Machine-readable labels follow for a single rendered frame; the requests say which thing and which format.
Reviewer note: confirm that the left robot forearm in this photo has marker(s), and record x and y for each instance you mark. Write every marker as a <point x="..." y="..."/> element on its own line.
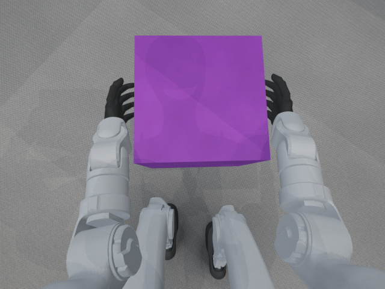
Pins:
<point x="107" y="199"/>

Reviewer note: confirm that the robot left hand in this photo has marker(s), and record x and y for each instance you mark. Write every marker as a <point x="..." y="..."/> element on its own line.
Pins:
<point x="114" y="101"/>

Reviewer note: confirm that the robot right upper arm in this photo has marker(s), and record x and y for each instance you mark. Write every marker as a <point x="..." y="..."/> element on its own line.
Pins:
<point x="319" y="250"/>

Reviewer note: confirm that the robot right hand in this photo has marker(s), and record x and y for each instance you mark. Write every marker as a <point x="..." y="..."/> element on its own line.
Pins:
<point x="281" y="97"/>

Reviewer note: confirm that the robot left upper arm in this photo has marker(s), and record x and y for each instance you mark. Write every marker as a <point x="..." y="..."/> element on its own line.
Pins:
<point x="101" y="258"/>

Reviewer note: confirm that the right robot forearm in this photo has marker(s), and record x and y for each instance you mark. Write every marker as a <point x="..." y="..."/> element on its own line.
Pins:
<point x="302" y="185"/>

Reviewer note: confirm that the left robot shin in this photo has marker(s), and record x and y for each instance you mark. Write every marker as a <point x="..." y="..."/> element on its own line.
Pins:
<point x="158" y="200"/>

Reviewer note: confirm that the carton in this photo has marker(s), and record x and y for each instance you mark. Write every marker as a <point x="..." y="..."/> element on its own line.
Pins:
<point x="199" y="101"/>

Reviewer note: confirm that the robot right foot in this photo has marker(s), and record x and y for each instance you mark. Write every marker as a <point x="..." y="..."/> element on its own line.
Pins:
<point x="219" y="272"/>

